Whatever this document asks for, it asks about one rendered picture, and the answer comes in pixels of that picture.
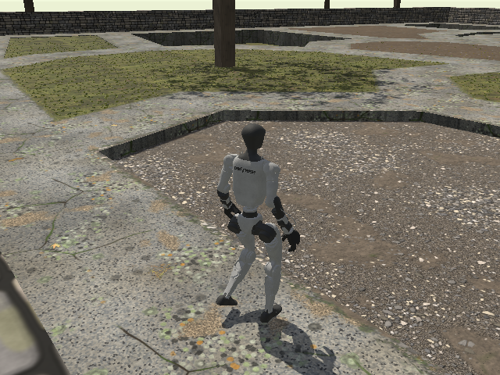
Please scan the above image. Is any right robot hand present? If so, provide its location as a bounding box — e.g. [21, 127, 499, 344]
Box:
[281, 229, 300, 252]

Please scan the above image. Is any robot left forearm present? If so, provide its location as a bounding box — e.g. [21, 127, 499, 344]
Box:
[217, 190, 232, 209]

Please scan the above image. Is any robot left upper arm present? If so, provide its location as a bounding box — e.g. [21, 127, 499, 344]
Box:
[217, 154, 238, 194]

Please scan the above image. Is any robot right forearm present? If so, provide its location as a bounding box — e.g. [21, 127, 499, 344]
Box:
[271, 197, 294, 234]

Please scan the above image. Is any left robot foot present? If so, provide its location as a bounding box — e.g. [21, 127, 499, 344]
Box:
[216, 294, 238, 305]

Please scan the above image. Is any robot right upper arm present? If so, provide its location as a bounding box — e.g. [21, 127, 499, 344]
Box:
[263, 160, 280, 208]

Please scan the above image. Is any left robot hand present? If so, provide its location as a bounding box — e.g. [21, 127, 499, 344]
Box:
[224, 202, 241, 219]

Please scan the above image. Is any robot right shin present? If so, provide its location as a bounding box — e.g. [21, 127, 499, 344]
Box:
[264, 265, 281, 313]

